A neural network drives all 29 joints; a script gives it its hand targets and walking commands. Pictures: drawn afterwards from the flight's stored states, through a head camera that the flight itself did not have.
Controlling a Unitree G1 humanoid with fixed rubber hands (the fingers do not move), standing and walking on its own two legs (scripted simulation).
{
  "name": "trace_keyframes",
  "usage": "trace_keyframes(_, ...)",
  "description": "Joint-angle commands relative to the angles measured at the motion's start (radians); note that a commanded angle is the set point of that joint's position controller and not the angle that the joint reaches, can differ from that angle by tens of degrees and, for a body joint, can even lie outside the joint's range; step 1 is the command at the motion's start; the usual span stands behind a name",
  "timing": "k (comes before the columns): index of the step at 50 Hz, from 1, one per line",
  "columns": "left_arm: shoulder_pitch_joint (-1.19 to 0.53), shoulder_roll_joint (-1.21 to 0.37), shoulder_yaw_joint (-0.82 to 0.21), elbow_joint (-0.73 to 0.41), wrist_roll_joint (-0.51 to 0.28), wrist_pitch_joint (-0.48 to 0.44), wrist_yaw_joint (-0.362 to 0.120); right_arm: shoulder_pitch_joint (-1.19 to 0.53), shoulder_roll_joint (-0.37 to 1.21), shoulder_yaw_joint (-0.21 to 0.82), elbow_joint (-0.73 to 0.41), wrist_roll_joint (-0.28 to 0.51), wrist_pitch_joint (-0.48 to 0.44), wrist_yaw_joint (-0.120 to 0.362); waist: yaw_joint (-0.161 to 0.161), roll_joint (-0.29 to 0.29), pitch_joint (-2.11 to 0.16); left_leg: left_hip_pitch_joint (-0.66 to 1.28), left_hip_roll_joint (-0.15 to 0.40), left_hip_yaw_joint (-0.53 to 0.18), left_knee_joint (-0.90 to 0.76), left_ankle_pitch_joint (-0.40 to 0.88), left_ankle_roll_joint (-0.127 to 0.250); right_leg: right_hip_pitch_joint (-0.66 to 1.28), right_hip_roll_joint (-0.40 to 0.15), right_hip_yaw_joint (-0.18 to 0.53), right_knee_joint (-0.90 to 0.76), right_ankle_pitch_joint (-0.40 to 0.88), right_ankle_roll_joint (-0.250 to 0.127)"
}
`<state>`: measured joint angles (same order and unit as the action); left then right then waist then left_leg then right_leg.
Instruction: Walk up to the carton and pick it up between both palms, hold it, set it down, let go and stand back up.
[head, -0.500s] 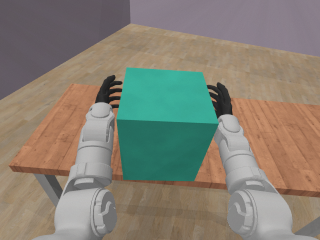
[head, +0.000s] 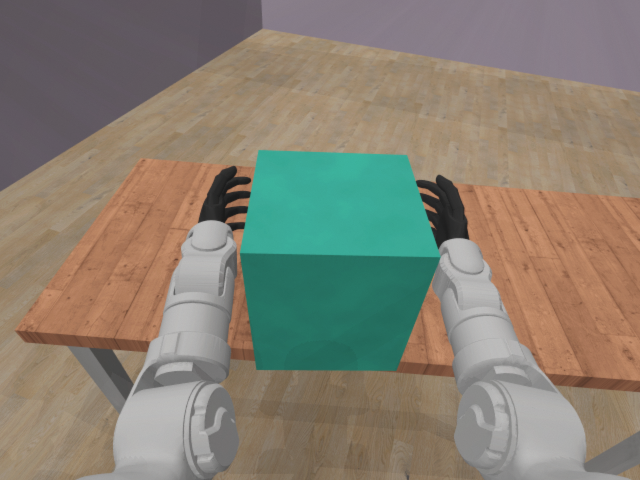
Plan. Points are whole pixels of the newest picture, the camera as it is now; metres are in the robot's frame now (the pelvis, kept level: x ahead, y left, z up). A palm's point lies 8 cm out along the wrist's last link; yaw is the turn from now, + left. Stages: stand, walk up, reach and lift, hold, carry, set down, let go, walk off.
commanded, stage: set down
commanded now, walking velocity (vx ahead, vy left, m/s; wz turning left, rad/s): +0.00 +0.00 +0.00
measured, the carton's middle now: (330, 264) +0.42 -0.03 +0.06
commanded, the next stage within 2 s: none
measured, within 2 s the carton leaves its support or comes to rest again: rests again in 0.16 s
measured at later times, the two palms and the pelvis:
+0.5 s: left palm (216, 237) +0.41 +0.12 +0.13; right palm (447, 248) +0.38 -0.18 +0.12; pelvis +0.00 +0.01 +0.00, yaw -1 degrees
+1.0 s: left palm (216, 239) +0.41 +0.12 +0.12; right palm (448, 250) +0.38 -0.18 +0.12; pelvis +0.00 +0.01 +0.00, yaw -2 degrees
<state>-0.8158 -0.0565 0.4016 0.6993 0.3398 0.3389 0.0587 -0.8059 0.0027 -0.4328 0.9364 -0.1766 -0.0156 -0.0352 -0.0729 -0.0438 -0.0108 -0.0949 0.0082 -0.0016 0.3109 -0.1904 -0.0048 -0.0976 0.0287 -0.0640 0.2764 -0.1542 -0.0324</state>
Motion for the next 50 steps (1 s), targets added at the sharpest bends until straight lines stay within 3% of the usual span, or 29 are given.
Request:
trace_keyframes(1, -0.550, -0.461, -0.258, -0.074, -0.062, -0.060, -0.094, -0.628, 0.413, 0.255, -0.110, -0.002, -0.048, 0.128, 0.002, 0.038, -0.453, 0.084, -0.017, 0.041, -0.004, 0.276, -0.029, 0.221, -0.012, -0.038, 0.061, 0.551, 0.098)
trace_keyframes(11, -0.521, -0.466, -0.250, -0.071, -0.049, -0.085, -0.096, -0.588, 0.415, 0.243, -0.112, -0.023, -0.068, 0.135, 0.008, 0.038, -0.436, 0.073, -0.011, 0.045, -0.013, 0.263, -0.030, 0.216, -0.013, -0.040, 0.056, 0.531, 0.094)
trace_keyframes(30, -0.451, -0.465, -0.183, -0.022, -0.001, -0.129, -0.098, -0.513, 0.410, 0.141, -0.119, -0.110, -0.087, 0.168, 0.025, 0.036, -0.350, 0.075, 0.004, 0.064, -0.057, 0.154, -0.025, 0.128, -0.020, -0.041, 0.016, 0.323, 0.077)
trace_keyframes(50, -0.318, -0.456, -0.122, -0.004, 0.057, -0.151, -0.120, -0.363, 0.416, 0.122, -0.130, -0.183, -0.082, 0.182, 0.034, 0.018, -0.233, 0.078, 0.004, 0.085, -0.066, 0.157, -0.011, 0.116, -0.025, -0.037, 0.004, 0.308, 0.090)
